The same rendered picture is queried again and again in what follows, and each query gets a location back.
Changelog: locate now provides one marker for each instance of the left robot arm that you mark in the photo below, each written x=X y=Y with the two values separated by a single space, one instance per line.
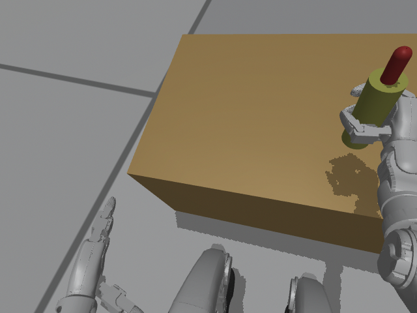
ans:
x=76 y=304

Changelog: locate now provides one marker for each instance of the left robot foot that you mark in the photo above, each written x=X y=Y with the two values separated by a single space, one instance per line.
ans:
x=230 y=291

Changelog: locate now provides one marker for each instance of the bottle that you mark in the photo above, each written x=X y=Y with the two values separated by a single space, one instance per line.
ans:
x=380 y=93

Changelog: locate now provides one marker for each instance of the right robot arm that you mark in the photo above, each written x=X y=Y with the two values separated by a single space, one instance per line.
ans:
x=397 y=199

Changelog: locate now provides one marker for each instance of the left robot hand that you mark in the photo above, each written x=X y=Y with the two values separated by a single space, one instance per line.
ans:
x=86 y=276

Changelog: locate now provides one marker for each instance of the right robot hand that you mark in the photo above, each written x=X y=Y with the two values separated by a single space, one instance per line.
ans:
x=400 y=124

